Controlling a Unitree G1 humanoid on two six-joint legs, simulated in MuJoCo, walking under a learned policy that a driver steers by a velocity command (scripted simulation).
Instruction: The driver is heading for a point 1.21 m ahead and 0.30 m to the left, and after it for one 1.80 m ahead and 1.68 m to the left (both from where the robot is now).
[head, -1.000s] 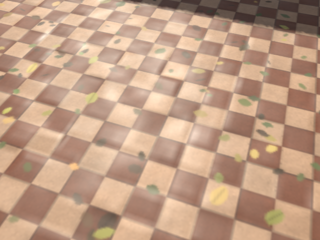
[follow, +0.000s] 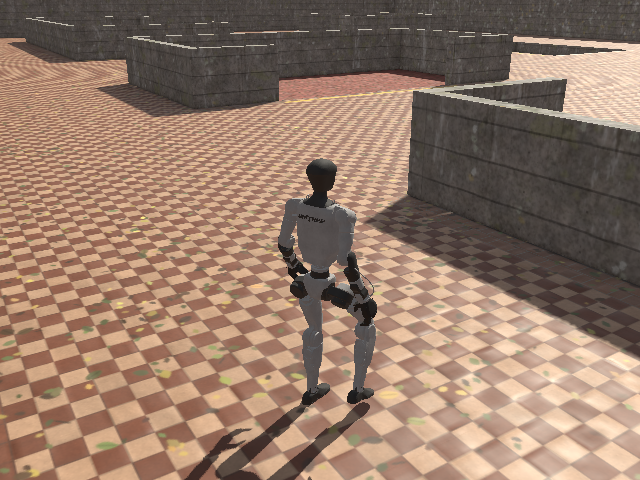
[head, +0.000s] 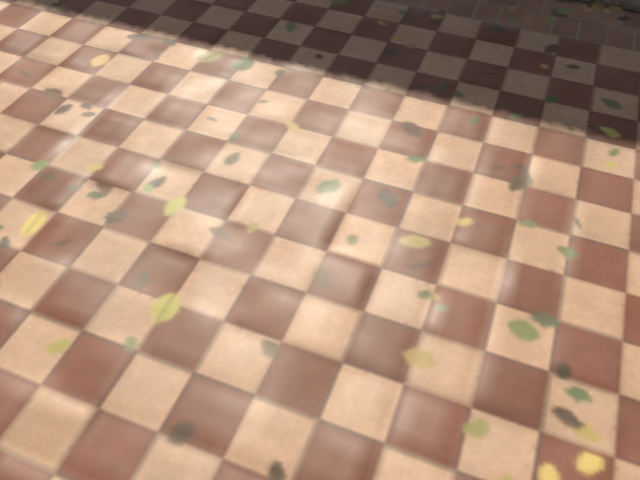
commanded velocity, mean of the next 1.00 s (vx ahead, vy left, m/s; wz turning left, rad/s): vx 0.50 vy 0.00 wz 0.49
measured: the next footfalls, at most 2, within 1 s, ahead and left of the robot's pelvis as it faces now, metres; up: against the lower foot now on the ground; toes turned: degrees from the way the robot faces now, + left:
right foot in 0.24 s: +0.30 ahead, -0.15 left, +0.00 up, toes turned +11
left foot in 0.78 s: +0.48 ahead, +0.20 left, +0.00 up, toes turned +30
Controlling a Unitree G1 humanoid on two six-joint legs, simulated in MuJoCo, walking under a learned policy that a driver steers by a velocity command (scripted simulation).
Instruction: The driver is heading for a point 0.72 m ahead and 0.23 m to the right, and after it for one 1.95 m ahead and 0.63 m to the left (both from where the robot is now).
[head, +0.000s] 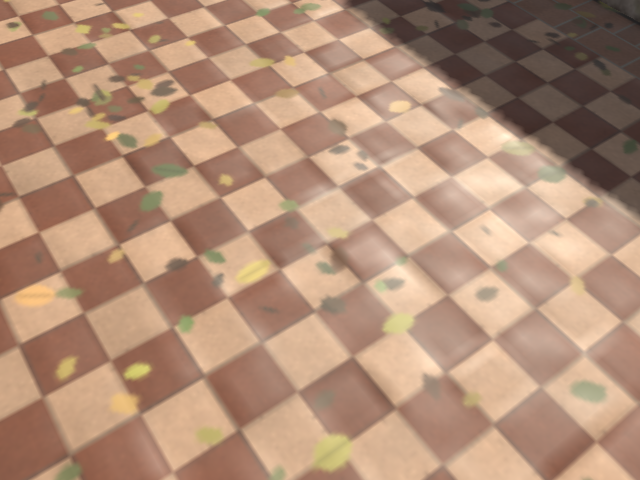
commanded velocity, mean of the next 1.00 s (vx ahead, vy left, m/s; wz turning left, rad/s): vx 0.50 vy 0.00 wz -0.39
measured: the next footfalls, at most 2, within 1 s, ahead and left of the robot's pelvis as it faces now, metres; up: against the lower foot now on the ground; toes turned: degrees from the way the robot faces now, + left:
right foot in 0.36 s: +0.37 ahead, -0.15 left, +0.00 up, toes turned -8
left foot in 0.82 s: +0.67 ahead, -0.02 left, +0.00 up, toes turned -28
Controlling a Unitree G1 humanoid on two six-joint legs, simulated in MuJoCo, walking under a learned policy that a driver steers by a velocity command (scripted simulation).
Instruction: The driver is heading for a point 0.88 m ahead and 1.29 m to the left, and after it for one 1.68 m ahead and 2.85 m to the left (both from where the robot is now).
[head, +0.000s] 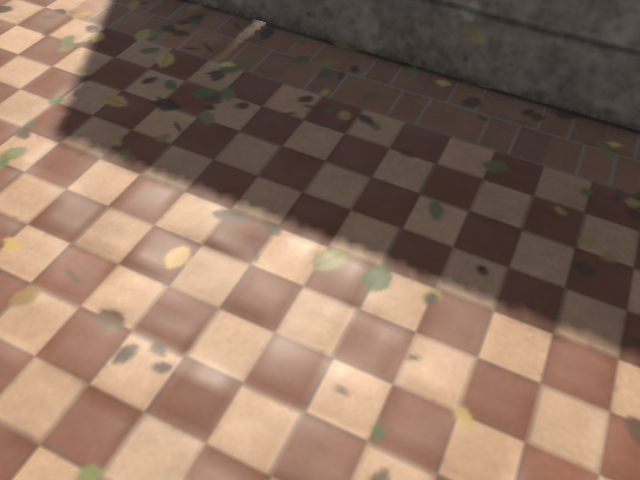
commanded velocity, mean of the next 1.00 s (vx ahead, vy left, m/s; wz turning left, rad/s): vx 0.50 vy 0.00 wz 0.40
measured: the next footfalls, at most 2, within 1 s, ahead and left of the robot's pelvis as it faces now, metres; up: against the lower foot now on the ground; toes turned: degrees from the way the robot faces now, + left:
right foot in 0.28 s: +0.29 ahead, -0.14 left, +0.00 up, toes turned +6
left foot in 0.78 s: +0.50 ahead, +0.19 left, +0.00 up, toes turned +24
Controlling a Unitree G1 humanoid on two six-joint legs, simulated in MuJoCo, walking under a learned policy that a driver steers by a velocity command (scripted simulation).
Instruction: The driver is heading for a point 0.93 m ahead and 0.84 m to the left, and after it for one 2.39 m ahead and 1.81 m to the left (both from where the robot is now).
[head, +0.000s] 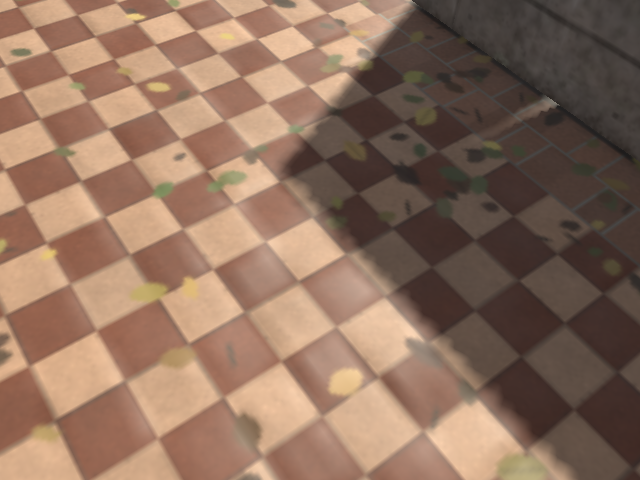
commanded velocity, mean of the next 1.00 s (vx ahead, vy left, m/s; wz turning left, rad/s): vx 0.50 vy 0.00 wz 0.60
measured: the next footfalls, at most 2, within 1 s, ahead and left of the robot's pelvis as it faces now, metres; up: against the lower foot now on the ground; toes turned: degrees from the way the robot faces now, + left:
right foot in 0.30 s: +0.36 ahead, -0.13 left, +0.00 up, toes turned +15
left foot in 0.82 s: +0.53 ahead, +0.22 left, +0.00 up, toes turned +32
